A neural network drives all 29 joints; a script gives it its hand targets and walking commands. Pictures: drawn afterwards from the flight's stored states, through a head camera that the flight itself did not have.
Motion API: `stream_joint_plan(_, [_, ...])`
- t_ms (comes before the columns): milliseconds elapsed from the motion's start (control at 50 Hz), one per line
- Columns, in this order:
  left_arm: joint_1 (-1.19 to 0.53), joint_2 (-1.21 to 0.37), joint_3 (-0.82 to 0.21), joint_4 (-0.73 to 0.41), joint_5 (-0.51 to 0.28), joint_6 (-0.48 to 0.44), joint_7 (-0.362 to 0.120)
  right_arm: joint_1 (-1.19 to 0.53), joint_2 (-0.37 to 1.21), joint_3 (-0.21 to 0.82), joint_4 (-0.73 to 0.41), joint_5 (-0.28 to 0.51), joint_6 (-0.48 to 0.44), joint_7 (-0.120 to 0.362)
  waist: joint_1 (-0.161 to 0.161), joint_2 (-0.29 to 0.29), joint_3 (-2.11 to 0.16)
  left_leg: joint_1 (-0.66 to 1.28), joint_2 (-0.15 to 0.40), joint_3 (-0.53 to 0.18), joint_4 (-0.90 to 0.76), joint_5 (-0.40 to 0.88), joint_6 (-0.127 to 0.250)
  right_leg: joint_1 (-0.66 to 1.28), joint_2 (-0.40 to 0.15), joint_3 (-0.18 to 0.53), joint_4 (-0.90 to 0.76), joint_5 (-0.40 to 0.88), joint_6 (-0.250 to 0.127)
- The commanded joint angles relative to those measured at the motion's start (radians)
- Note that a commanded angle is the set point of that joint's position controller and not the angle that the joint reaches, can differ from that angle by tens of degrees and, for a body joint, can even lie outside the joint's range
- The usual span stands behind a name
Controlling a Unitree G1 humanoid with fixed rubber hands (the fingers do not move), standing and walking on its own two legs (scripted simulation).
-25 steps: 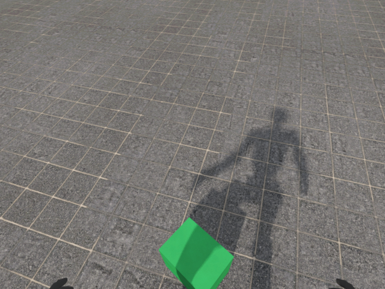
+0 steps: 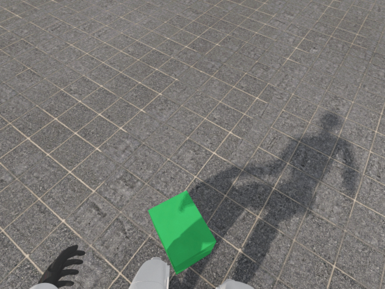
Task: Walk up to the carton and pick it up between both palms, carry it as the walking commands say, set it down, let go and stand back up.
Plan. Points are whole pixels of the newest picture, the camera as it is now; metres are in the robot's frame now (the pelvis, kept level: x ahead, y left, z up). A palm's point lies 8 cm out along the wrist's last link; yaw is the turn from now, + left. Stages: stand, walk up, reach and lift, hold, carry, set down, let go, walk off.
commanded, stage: walk up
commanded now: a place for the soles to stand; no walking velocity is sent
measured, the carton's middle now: (181, 233) +0.38 +0.06 -0.62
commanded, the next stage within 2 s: none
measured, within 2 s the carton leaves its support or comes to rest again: neither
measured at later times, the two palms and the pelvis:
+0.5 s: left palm out of the picture +0.03 +0.19 -0.09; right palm out of the picture +0.22 -0.44 -0.07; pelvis -0.01 -0.15 -0.03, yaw +18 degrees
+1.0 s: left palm out of the picture -0.11 +0.17 -0.07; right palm (362, 225) +0.28 -0.37 -0.07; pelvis -0.02 -0.17 -0.01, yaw +31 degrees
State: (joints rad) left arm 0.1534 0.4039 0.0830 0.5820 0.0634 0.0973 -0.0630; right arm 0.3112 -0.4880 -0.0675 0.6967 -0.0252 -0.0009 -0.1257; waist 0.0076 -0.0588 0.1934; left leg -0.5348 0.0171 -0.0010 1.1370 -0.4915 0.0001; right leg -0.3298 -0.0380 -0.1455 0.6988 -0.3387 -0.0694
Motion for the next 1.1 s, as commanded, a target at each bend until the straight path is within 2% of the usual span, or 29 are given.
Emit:
stream_joint_plan(0, [0.001,0.216,0.075,-0.139,0.001,-0.015,0.014,0.104,-0.157,-0.017,-0.065,0.001,-0.014,-0.001,0.039,-0.107,-0.186,0.014,0.037,0.056,-0.199,-0.009,0.008,0.208,-0.259,0.223,-0.194,0.428,-0.158])
stream_joint_plan(60, [-0.047,0.198,0.057,-0.189,-0.005,-0.012,0.006,0.173,-0.169,-0.009,-0.06,0.012,-0.025,-0.005,-0.022,-0.084,-0.22,0.277,0.018,0.084,-0.508,0.175,0.05,0.068,-0.24,0.164,-0.09,0.426,-0.1])
stream_joint_plan(80, [-0.043,0.175,0.046,-0.193,-0.011,-0.013,0.002,0.223,-0.217,-0.027,-0.058,0.012,-0.032,-0.008,-0.07,0.007,-0.25,0.436,0.069,-0.032,-0.64,0.224,0.083,-0.065,-0.198,0.119,0.049,0.285,-0.033])
stream_joint_plan(100, [-0.005,0.136,0.04,-0.195,-0.019,-0.022,0.0,0.249,-0.349,-0.066,-0.086,0.014,-0.034,-0.015,-0.109,0.282,-0.26,0.578,0.326,-0.444,-0.719,0.264,0.194,-0.332,-0.074,0.075,0.287,-0.033,0.051])
stream_joint_plan(120, [0.002,0.164,0.056,-0.203,-0.005,-0.014,0.006,0.233,-0.365,-0.064,-0.114,0.001,-0.031,-0.027,-0.084,0.255,-0.261,0.566,0.496,-0.758,-0.661,0.502,0.352,-0.486,-0.025,0.212,0.48,-0.334,0.114])
stream_joint_plan(140, [-0.062,0.234,0.086,-0.23,0.007,0.004,0.01,0.231,-0.333,-0.069,-0.129,0.004,-0.029,-0.04,-0.117,0.109,-0.245,0.461,0.519,-0.695,-0.647,0.526,0.431,-0.427,-0.083,0.272,0.651,-0.313,0.131])
stream_joint_plan(200, [-0.003,0.2,0.081,-0.205,-0.012,0.005,-0.011,0.048,-0.291,-0.063,-0.198,-0.021,-0.038,-0.033,-0.025,0.083,-0.179,0.27,0.307,-0.395,-0.617,0.303,0.288,-0.355,-0.052,0.255,0.678,-0.149,0.109])
stream_joint_plan(300, [0.076,0.225,0.068,-0.166,-0.063,-0.02,0.002,-0.065,-0.296,-0.064,-0.272,-0.02,-0.022,0.029,-0.032,0.358,-0.121,0.05,0.183,-0.308,-0.604,0.061,0.19,-0.117,-0.017,0.127,0.281,-0.14,0.075])
stream_joint_plan(340, [0.141,0.25,0.068,-0.127,-0.073,-0.051,0.016,-0.109,-0.297,-0.061,-0.287,-0.008,-0.005,0.062,0.004,0.355,-0.154,-0.072,0.112,-0.244,-0.537,-0.039,0.117,0.139,0.027,0.077,0.021,-0.039,0.055])
stream_joint_plan(360, [0.162,0.288,0.078,-0.111,-0.067,-0.066,0.025,-0.07,-0.264,-0.053,-0.272,-0.003,0.004,0.075,0.022,0.244,-0.171,-0.12,0.066,-0.192,-0.398,-0.089,0.08,0.217,0.017,0.123,-0.068,-0.055,0.049])
stream_joint_plan(380, [0.18,0.371,0.092,-0.113,-0.048,-0.08,0.034,-0.062,-0.203,-0.04,-0.284,0.01,0.004,0.08,0.056,-0.041,-0.192,-0.163,-0.031,-0.125,-0.15,-0.071,0.025,0.181,-0.171,0.407,-0.25,-0.188,0.001])
stream_joint_plan(400, [0.114,0.449,0.111,-0.151,-0.045,-0.093,0.038,-0.052,-0.193,-0.049,-0.306,0.025,0.008,0.075,0.051,-0.186,-0.232,-0.097,-0.1,-0.095,0.1,-0.161,-0.023,-0.009,-0.459,0.8,-0.42,-0.307,-0.153])
stream_joint_plan(420, [0.069,0.438,0.118,-0.145,-0.037,-0.106,0.046,-0.103,-0.26,-0.071,-0.33,0.028,0.014,0.066,0.049,-0.111,-0.172,-0.093,-0.04,-0.184,0.204,-0.159,-0.007,-0.07,-0.521,0.853,-0.427,-0.286,-0.234])
stream_joint_plan(440, [0.052,0.389,0.108,-0.143,-0.036,-0.115,0.056,-0.095,-0.277,-0.074,-0.311,0.028,0.007,0.075,0.037,-0.028,-0.148,-0.097,-0.028,-0.176,0.234,-0.11,-0.005,-0.03,-0.471,0.71,-0.361,-0.169,-0.22])
stream_joint_plan(480, [0.031,0.365,0.088,-0.131,-0.042,-0.116,0.063,-0.041,-0.219,-0.066,-0.238,0.028,0.0,0.088,0.01,-0.063,-0.127,-0.038,-0.006,-0.126,0.139,-0.129,0.009,-0.021,-0.412,0.479,-0.243,0.108,-0.146])
stream_joint_plan(540, [0.026,0.354,0.073,-0.106,-0.034,-0.109,0.067,-0.039,-0.19,-0.048,-0.197,0.026,0.016,0.127,0.016,-0.2,-0.103,0.094,0.004,-0.02,-0.153,-0.132,0.012,-0.042,-0.324,0.311,-0.268,-0.05,-0.08])
stream_joint_plan(600, [0.043,0.34,0.057,-0.09,-0.051,-0.098,0.08,0.001,-0.18,-0.047,-0.151,0.017,0.017,0.151,-0.026,-0.146,-0.122,0.342,-0.048,0.009,-0.493,0.042,0.037,-0.126,-0.271,0.218,-0.163,-0.181,-0.017])
stream_joint_plan(620, [0.088,0.307,0.047,-0.072,-0.057,-0.097,0.083,0.017,-0.206,-0.056,-0.136,0.016,0.012,0.154,-0.041,-0.028,-0.144,0.428,-0.014,-0.107,-0.602,0.046,0.063,-0.18,-0.24,0.155,-0.062,-0.172,0.035])
stream_joint_plan(640, [0.102,0.25,0.03,-0.081,-0.072,-0.103,0.082,0.004,-0.28,-0.075,-0.137,0.005,0.01,0.154,-0.044,0.231,-0.156,0.439,0.181,-0.482,-0.722,0.004,0.16,-0.289,-0.14,0.044,0.175,-0.172,0.097])
stream_joint_plan(660, [0.047,0.285,0.035,-0.097,-0.099,-0.105,0.084,-0.067,-0.279,-0.064,-0.167,0.01,0.007,0.155,-0.065,0.22,-0.143,0.292,0.268,-0.648,-0.779,0.005,0.28,-0.254,-0.047,0.105,0.196,-0.299,0.093])
stream_joint_plan(680, [0.036,0.31,0.042,-0.087,-0.104,-0.103,0.084,-0.1,-0.241,-0.052,-0.166,0.011,0.002,0.155,-0.048,0.145,-0.12,0.132,0.261,-0.581,-0.782,-0.046,0.304,-0.093,-0.061,0.155,0.25,-0.263,0.07])
stream_joint_plan(760, [0.182,0.288,0.029,0.001,-0.086,-0.146,0.089,-0.235,-0.205,-0.038,-0.153,0.033,0.016,0.155,0.043,0.166,-0.19,0.107,0.103,-0.276,-0.572,0.198,0.131,0.143,-0.063,0.162,-0.18,0.035,0.024])
stream_joint_plan(800, [0.128,0.418,0.062,0.009,-0.047,-0.154,0.102,-0.149,-0.151,-0.028,-0.124,0.046,0.027,0.164,0.019,-0.103,-0.171,0.036,-0.066,-0.113,-0.221,-0.019,0.016,0.084,-0.388,0.625,-0.407,-0.269,-0.1])
stream_joint_plan(820, [0.087,0.404,0.064,0.002,-0.039,-0.151,0.102,-0.142,-0.201,-0.039,-0.123,0.033,0.035,0.155,0.012,-0.06,-0.124,0.097,-0.029,-0.148,-0.142,-0.064,0.024,-0.014,-0.448,0.635,-0.39,-0.255,-0.183])
stream_joint_plan(900, [0.05,0.345,0.029,0.01,-0.06,-0.146,0.091,-0.1,-0.172,-0.04,-0.068,0.015,0.003,0.162,-0.038,-0.086,-0.12,0.271,0.003,-0.108,-0.535,0.14,0.051,-0.022,-0.295,0.268,-0.22,0.12,-0.039])
stream_joint_plan(960, [0.11,0.279,0.012,0.027,-0.077,-0.138,0.07,-0.216,-0.215,-0.048,-0.064,0.019,0.005,0.158,0.012,0.134,-0.168,0.278,0.138,-0.445,-0.709,0.144,0.158,-0.056,-0.07,0.091,-0.031,-0.072,0.084])
stream_joint_plan(980, [0.101,0.29,0.017,0.04,-0.092,-0.133,0.076,-0.224,-0.196,-0.038,-0.057,0.032,0.009,0.161,0.004,0.118,-0.164,0.147,0.146,-0.425,-0.718,0.044,0.191,0.089,-0.038,0.107,-0.084,-0.11,0.064])
stream_joint_plan(1020, [0.07,0.3,0.017,0.054,-0.087,-0.135,0.082,-0.244,-0.175,-0.025,-0.036,0.038,0.013,0.164,0.009,0.082,-0.112,0.085,0.078,-0.33,-0.71,0.004,0.112,0.108,-0.072,0.151,-0.181,-0.101,0.042])
stream_joint_plan(1080, [0.086,0.309,0.023,0.093,-0.076,-0.154,0.081,-0.236,-0.188,-0.03,0.003,0.032,0.012,0.162,0.012,0.133,-0.158,0.172,0.053,-0.286,-0.671,0.189,0.075,0.12,-0.12,0.167,-0.234,-0.033,0.025])
